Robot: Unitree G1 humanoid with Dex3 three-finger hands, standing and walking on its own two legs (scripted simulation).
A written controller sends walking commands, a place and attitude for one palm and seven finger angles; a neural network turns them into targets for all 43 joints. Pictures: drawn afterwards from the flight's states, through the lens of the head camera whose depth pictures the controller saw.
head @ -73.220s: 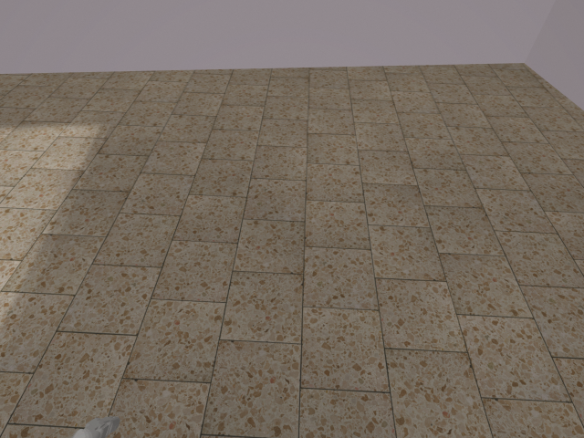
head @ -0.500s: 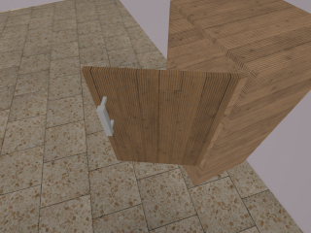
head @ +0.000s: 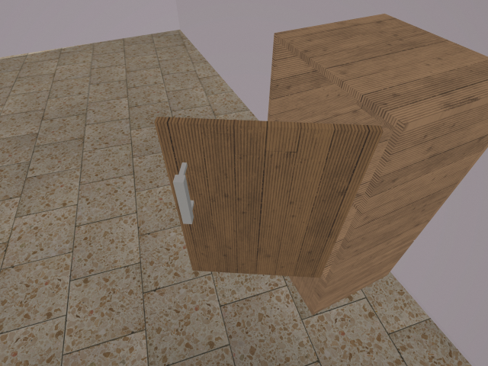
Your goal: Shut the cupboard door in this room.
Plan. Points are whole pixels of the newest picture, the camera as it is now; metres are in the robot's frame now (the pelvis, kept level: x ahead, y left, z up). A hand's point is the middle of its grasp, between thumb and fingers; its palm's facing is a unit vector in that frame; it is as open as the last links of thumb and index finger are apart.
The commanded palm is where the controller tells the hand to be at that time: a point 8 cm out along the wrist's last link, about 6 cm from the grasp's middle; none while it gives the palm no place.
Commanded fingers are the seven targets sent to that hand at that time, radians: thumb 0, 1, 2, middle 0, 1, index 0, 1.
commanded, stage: come to a stop and stand still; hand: left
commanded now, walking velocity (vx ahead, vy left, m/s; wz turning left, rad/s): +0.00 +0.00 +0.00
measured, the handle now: (186, 194) +0.46 +0.16 -0.02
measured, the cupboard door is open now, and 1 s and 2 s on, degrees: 61 61 61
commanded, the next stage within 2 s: look again from close up in 1.22 s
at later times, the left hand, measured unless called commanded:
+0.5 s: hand out of the picture -0.02 +0.15 -0.16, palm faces +0.00 -0.98 -0.21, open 7.4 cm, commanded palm none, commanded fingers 0.00 0.90 0.90 -0.20 -0.30 -0.20 -0.30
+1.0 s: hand out of the picture +0.01 +0.12 -0.16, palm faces +0.02 -0.98 -0.20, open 7.3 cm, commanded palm none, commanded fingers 0.00 0.90 0.90 -0.20 -0.30 -0.20 -0.30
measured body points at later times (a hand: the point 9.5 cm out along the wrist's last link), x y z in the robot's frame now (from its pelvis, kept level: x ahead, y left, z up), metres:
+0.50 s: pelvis -0.01 -0.03 +0.01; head +0.00 -0.03 +0.46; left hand -0.02 +0.20 -0.14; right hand -0.01 -0.26 -0.14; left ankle +0.06 +0.08 -0.73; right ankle -0.03 -0.13 -0.73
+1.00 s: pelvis +0.02 -0.05 +0.01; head +0.02 -0.05 +0.46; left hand +0.01 +0.18 -0.14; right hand +0.04 -0.27 -0.14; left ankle +0.06 +0.08 -0.73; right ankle -0.03 -0.13 -0.73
